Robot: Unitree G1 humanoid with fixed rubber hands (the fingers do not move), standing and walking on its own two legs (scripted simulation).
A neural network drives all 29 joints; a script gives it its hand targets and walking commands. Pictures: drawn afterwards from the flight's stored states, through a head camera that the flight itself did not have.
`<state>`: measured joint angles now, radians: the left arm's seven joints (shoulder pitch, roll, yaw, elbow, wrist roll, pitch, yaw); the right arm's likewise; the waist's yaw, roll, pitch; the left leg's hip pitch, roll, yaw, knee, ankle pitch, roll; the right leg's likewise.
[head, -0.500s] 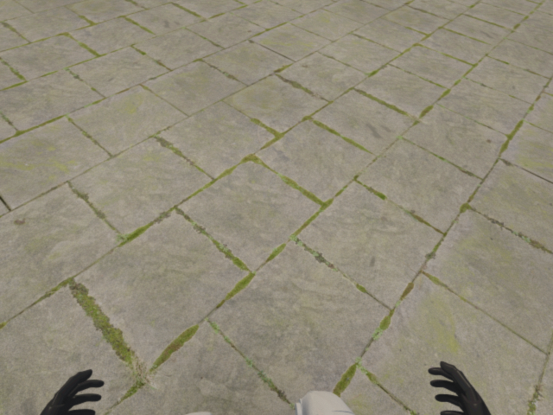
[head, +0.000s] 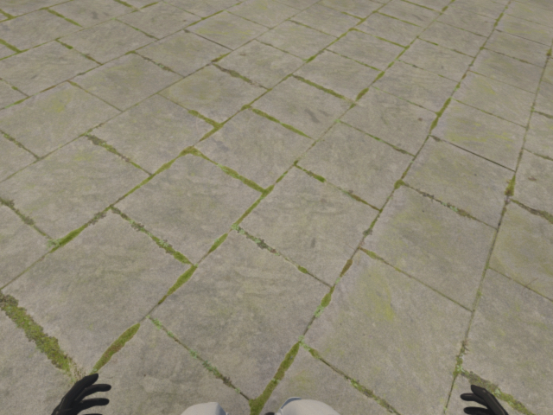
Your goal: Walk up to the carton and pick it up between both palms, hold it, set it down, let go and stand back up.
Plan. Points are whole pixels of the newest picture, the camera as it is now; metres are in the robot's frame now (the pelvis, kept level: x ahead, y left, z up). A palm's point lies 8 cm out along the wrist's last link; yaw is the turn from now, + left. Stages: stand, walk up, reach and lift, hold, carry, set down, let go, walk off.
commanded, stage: walk up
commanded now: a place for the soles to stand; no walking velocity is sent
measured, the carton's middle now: out of the picture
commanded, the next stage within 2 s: none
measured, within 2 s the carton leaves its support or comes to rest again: neither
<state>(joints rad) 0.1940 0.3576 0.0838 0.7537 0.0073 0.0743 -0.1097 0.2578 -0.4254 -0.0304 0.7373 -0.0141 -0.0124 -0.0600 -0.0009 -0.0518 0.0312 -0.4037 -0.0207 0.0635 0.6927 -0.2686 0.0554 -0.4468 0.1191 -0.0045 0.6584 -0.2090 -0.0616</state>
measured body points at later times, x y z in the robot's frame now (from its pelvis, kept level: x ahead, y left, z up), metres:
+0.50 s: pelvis -0.05 -0.09 +0.00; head -0.04 -0.09 +0.45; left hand +0.15 +0.17 -0.11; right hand -0.04 -0.45 -0.08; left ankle +0.03 -0.01 -0.70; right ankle -0.05 -0.21 -0.71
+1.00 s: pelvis -0.10 -0.16 +0.00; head -0.08 -0.17 +0.45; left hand +0.19 +0.03 -0.10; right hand -0.21 -0.49 -0.09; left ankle +0.02 -0.06 -0.69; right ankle -0.14 -0.25 -0.72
